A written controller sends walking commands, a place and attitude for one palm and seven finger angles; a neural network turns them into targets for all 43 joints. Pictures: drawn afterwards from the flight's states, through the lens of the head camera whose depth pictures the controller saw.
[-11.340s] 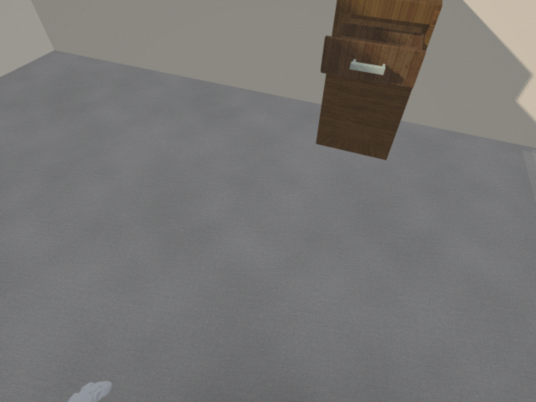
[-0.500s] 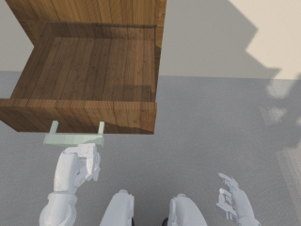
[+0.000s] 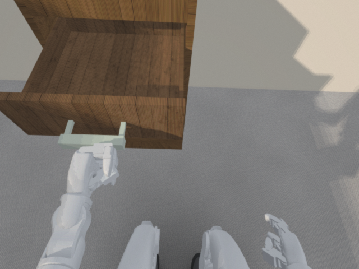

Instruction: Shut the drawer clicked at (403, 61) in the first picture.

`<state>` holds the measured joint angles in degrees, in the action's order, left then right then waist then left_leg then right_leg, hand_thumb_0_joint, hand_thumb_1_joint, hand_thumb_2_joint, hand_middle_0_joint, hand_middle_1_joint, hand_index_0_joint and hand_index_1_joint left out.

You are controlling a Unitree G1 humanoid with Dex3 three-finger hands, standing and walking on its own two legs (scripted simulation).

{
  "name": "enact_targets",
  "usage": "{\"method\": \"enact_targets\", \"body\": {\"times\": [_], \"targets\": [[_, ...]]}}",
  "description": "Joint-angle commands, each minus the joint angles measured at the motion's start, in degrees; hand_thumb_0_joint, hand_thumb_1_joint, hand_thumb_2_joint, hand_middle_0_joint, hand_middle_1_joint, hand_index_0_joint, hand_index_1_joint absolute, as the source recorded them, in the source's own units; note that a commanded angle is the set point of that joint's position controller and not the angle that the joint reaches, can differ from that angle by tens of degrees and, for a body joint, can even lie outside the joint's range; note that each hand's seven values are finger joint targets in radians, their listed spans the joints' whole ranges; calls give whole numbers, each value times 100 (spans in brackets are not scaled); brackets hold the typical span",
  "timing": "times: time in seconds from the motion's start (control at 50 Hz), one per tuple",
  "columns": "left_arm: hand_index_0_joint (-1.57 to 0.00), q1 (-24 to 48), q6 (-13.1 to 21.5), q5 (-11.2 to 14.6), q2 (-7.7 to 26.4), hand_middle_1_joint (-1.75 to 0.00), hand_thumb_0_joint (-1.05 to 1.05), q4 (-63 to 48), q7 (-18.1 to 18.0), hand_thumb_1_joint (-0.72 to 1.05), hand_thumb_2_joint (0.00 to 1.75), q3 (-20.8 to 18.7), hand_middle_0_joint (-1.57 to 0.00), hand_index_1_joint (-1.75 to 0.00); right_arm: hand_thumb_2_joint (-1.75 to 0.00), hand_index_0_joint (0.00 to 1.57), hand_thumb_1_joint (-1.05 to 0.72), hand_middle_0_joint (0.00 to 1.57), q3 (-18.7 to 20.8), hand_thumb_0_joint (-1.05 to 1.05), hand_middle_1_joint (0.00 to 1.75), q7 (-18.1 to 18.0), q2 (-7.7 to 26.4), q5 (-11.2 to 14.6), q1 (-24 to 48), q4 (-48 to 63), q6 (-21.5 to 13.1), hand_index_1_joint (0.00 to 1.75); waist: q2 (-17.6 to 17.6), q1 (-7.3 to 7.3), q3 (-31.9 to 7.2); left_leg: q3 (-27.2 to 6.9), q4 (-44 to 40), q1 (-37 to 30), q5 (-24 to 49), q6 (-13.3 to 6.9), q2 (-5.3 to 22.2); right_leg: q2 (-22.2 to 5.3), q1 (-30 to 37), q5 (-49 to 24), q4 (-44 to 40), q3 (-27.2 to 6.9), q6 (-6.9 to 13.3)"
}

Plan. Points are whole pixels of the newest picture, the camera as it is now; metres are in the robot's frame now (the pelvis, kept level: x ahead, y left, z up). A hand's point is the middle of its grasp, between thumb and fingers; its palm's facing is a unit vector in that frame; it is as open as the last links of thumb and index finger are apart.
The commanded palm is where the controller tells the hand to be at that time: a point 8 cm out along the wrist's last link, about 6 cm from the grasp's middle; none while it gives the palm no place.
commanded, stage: push the drawer shut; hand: left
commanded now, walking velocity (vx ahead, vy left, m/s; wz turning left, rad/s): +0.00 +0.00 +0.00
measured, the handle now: (94, 133) +0.39 +0.21 +0.04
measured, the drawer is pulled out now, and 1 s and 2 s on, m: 0.26 0.14 0.01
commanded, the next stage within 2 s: none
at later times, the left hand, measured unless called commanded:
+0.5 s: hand (118, 134) +0.39 +0.16 +0.03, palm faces -0.03 -1.00 -0.05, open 3.1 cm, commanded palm +0.39 +0.21 +0.04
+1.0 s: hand (120, 116) +0.44 +0.16 +0.03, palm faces -0.01 -1.00 -0.05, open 3.0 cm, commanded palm +0.44 +0.21 +0.04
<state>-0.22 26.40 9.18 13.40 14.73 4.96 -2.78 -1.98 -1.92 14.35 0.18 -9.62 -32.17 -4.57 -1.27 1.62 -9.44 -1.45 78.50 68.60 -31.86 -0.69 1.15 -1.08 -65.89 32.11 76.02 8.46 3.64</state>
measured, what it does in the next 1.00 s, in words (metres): stands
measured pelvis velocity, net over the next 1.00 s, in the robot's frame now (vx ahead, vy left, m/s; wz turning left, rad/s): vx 0.01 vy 0.02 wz -0.03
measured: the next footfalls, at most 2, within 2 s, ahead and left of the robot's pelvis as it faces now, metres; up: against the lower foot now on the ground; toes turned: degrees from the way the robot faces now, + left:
none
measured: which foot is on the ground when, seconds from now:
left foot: down 0.00-1.00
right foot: down 0.00-1.00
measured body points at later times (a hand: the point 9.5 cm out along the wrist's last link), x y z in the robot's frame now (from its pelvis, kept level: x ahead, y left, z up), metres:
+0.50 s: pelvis +0.01 +0.02 +0.01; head +0.12 +0.03 +0.44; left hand +0.39 +0.21 +0.03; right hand +0.12 -0.24 -0.10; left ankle +0.05 +0.11 -0.60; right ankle +0.04 -0.09 -0.60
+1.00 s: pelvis +0.01 +0.02 +0.01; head +0.14 +0.03 +0.44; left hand +0.44 +0.22 +0.03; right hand +0.10 -0.24 -0.11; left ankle +0.05 +0.11 -0.60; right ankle +0.04 -0.09 -0.60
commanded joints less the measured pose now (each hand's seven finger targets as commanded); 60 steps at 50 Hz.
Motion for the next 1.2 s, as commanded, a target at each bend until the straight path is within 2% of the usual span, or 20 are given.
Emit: {"method": "enact_targets", "body": {"times": [0.0,0.02,0.12,0.22,0.24,0.4,0.52,0.6,0.62,0.74,0.8,0.88,0.92,0.94,0.98,1.02,1.08,1.1,1.12,1.18], "targets": [[-140,2356,241,136,620,-160,0,-1169,-154,90,90,-381,-140,-160,-90,20,-90,20,325,0,30,-98,801,58,-53,668,-228,30,-198,382,-2001,-125,-1140,-1138,279,-132,-145,96,1292,-75,-1546,-957,-217],[-140,2378,216,139,645,-160,0,-1050,-168,90,90,-450,-140,-160,-90,20,-90,20,322,0,30,-97,805,56,-57,660,-226,30,-240,335,-2031,-119,-1173,-1126,276,-120,-155,92,1339,-59,-1555,-950,-213],[-140,2939,203,141,723,-160,0,-580,-231,90,90,-603,-140,-160,-90,20,-90,20,320,0,30,-100,831,50,-143,566,-204,30,-90,388,-2072,-129,-1207,-1153,335,-121,-141,99,1335,-163,-1560,-928,-231],[-140,3271,268,81,697,-160,0,-169,-264,90,90,-646,-140,-160,-90,20,-90,20,340,0,30,-51,848,25,-233,499,-176,30,-275,347,-2163,-157,-1314,-1408,561,-88,-141,113,1254,-454,-1481,-814,-213],[-140,3258,260,66,738,-160,0,28,-268,90,90,-695,-140,-160,-90,20,-90,20,344,0,30,-42,878,23,-292,494,-164,30,-92,376,-2137,-198,-1336,-1379,591,-95,-128,139,1234,-485,-1440,-755,-212],[-140,3732,479,-7,831,-160,0,460,-278,90,90,-913,-140,-160,-90,20,-90,20,395,0,30,22,882,-6,-459,383,-32,30,-192,361,-2323,-197,-1394,-1625,984,-50,-111,145,1247,-879,-1365,-707,-211],[-140,4028,557,-18,876,-160,0,773,-256,90,90,-1005,-140,-160,-90,20,-90,20,426,0,30,57,910,-20,-600,310,68,30,-183,418,-2377,-231,-1397,-1791,1208,-31,-86,170,1168,-1068,-1332,-667,-211],[-140,4471,599,-21,941,-160,0,1036,-207,90,90,-1060,-140,-160,-90,20,-90,20,421,0,30,37,912,-30,-658,229,116,30,-168,534,-2356,-226,-1343,-1761,1219,-45,-82,171,1076,-1101,-1316,-669,-229],[-140,4510,617,-16,1058,-160,0,1039,-199,90,90,-1176,-140,-160,-90,20,-90,20,421,0,30,33,917,-34,-690,225,119,30,-244,473,-2457,-226,-1327,-1763,1303,-40,-87,175,1149,-1165,-1288,-689,-217],[-140,4886,648,-27,1112,-160,0,1278,-143,90,90,-1192,-140,-160,-90,20,-90,20,428,0,30,40,946,-48,-786,168,185,30,-498,526,-2605,-313,-1341,-2140,1574,4,-52,201,873,-1263,-1224,-614,-193],[-140,5189,671,-48,980,-160,0,1328,-163,90,90,-1082,-140,-160,-90,20,-90,20,437,0,30,64,928,-60,-821,119,202,30,-557,576,-2735,-317,-1333,-2237,1619,15,-49,194,875,-1293,-1246,-616,-205],[-140,5727,716,-106,1106,-160,0,1684,-194,90,90,-1134,-140,-160,-90,20,-90,20,425,0,30,58,947,-69,-898,33,224,30,-358,734,-2547,-322,-1299,-1991,1350,-31,-57,211,810,-1134,-1278,-640,-230],[-140,5762,747,-133,1341,-160,0,1989,-195,90,90,-1356,-140,-160,-90,20,-90,20,412,0,30,48,949,-82,-920,27,237,30,-197,701,-2502,-251,-1256,-1682,1185,-60,-87,213,1000,-1046,-1323,-709,-237],[-140,5897,784,-147,1532,-160,0,2000,-172,90,90,-1451,-140,-160,-90,20,-90,20,402,0,30,38,966,-84,-947,37,240,30,-269,689,-2546,-249,-1227,-1647,1180,-70,-90,225,997,-1046,-1276,-722,-222],[-140,6185,814,-168,1409,-160,0,2167,-109,90,90,-1342,-140,-160,-90,20,-90,20,388,0,30,43,943,-93,-975,-9,254,30,-384,761,-2612,-240,-1211,-1719,1178,-74,-97,221,919,-1037,-1292,-729,-228],[-140,6307,845,-202,1561,-160,0,2288,-83,90,90,-1438,-140,-160,-90,20,-90,20,385,0,30,49,967,-106,-1024,-9,271,30,-546,719,-2713,-262,-1215,-1797,1239,-55,-87,227,866,-1040,-1247,-715,-208],[-140,6668,863,-248,1603,-160,0,2479,-85,90,90,-1431,-140,-160,-90,20,-90,20,381,0,30,61,996,-127,-1100,-59,327,30,-692,798,-2744,-304,-1200,-1920,1291,-44,-75,239,710,-1050,-1224,-675,-203],[-140,6730,859,-247,1533,-160,0,2598,-83,90,90,-1395,-140,-160,-90,20,-90,20,385,0,30,73,993,-131,-1128,-72,331,30,-635,840,-2755,-290,-1184,-1898,1278,-57,-79,243,725,-1052,-1258,-690,-213],[-140,6806,881,-248,1706,-160,0,2621,-98,90,90,-1540,-140,-160,-90,20,-90,20,389,0,30,70,1018,-144,-1166,-90,344,30,-520,832,-2838,-299,-1158,-1853,1317,-66,-67,240,794,-1088,-1240,-692,-219],[-140,7043,891,-297,1838,-160,0,2875,-59,90,90,-1580,-140,-160,-90,20,-90,20,369,0,30,89,1029,-154,-1226,-101,388,30,-574,877,-2845,-282,-1115,-1703,1212,-86,-76,259,788,-1007,-1246,-736,-226]]}}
